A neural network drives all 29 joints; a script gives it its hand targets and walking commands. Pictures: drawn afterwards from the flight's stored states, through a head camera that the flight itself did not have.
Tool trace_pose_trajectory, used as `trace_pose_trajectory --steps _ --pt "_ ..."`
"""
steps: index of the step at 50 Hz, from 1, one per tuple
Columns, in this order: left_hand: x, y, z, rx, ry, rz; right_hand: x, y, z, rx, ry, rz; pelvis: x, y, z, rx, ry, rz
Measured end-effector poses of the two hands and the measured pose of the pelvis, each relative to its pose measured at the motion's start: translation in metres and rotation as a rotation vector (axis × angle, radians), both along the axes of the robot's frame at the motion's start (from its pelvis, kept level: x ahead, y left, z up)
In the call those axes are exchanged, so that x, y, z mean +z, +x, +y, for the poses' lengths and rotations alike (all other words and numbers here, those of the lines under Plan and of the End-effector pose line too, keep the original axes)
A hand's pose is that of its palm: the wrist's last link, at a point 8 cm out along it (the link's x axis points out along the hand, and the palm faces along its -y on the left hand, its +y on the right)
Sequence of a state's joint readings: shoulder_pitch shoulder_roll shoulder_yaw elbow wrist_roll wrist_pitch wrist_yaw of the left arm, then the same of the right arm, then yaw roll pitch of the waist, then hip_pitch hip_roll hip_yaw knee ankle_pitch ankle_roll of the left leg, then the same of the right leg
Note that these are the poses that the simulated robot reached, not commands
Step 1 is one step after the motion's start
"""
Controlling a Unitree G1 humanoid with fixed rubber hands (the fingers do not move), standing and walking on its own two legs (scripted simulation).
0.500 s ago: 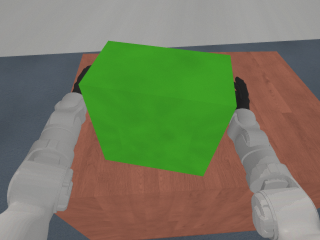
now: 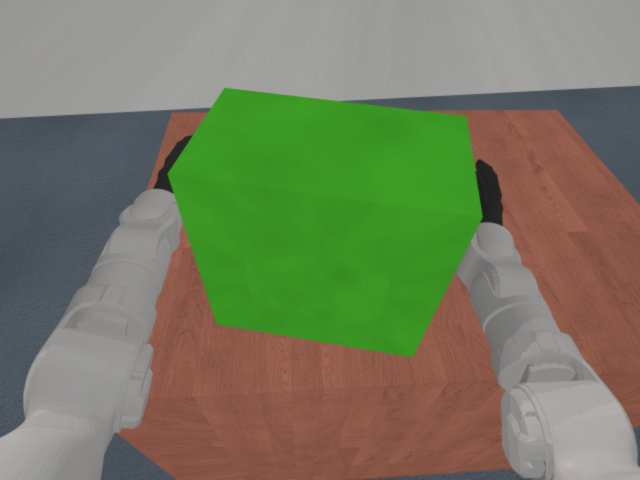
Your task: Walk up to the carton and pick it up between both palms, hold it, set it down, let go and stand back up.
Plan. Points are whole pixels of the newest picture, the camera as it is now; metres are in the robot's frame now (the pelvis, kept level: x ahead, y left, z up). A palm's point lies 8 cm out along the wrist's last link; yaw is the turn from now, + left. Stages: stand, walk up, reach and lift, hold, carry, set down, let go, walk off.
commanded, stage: reach and lift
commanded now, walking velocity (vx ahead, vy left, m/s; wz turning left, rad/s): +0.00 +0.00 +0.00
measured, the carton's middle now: (325, 233) +0.43 -0.02 +0.08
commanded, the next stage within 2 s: none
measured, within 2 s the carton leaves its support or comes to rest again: leaves its support in 0.26 s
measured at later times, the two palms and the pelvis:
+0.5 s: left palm (175, 201) +0.42 +0.16 +0.15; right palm (503, 239) +0.36 -0.22 +0.13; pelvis +0.01 +0.00 +0.01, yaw +0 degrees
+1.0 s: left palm (167, 199) +0.40 +0.17 +0.17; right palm (510, 230) +0.35 -0.22 +0.15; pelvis +0.00 +0.00 +0.01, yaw +0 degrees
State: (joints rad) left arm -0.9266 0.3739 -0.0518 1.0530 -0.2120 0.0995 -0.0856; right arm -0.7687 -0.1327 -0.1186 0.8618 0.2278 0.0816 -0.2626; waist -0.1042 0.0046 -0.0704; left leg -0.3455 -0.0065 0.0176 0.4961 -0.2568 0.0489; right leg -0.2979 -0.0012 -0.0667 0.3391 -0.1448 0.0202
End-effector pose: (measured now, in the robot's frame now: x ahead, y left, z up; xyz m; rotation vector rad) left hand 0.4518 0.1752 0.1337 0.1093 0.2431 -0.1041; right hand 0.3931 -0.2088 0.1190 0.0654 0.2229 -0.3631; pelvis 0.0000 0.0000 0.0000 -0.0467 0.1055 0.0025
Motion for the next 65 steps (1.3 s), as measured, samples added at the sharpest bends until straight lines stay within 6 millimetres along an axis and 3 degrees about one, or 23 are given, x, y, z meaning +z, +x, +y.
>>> trace_pose_trajectory --steps 13,21,29,39,45,50,57,65 --pt "0.007 -0.005 -0.005 -0.005 -0.011 -0.034 0.003 -0.008 -0.003 -0.009 -0.031 -0.037 0.003 0.004 0.0 0.007 0.001 -0.038" --pt "0.016 -0.023 -0.01 0.001 -0.071 -0.073 0.011 -0.027 -0.007 -0.008 -0.094 -0.075 0.006 0.01 0.001 0.005 0.011 -0.135" --pt "0.018 -0.039 -0.012 0.007 -0.075 -0.09 0.012 -0.041 -0.009 -0.005 -0.109 -0.089 0.005 0.002 0.001 -0.005 0.017 -0.196" --pt "0.032 -0.047 -0.009 0.028 -0.096 -0.13 0.025 -0.042 -0.007 0.009 -0.113 -0.133 0.006 -0.006 0.002 -0.01 0.025 -0.186" --pt "0.022 -0.048 -0.007 0.037 -0.089 -0.062 0.018 -0.041 -0.006 0.026 -0.112 -0.063 0.007 -0.006 0.0 -0.004 0.026 -0.211" --pt "0.036 -0.049 -0.01 0.036 -0.079 -0.145 0.03 -0.038 -0.008 0.025 -0.122 -0.141 0.006 -0.004 -0.001 0.001 0.022 -0.176" --pt "0.049 -0.056 -0.014 0.055 -0.049 -0.123 0.042 -0.037 -0.013 0.054 -0.116 -0.116 0.006 0.001 -0.004 0.006 0.023 -0.194" --pt "0.064 -0.065 -0.017 0.065 -0.068 -0.147 0.064 -0.043 -0.017 0.056 -0.129 -0.142 0.006 -0.009 -0.011 0.009 0.026 -0.225"
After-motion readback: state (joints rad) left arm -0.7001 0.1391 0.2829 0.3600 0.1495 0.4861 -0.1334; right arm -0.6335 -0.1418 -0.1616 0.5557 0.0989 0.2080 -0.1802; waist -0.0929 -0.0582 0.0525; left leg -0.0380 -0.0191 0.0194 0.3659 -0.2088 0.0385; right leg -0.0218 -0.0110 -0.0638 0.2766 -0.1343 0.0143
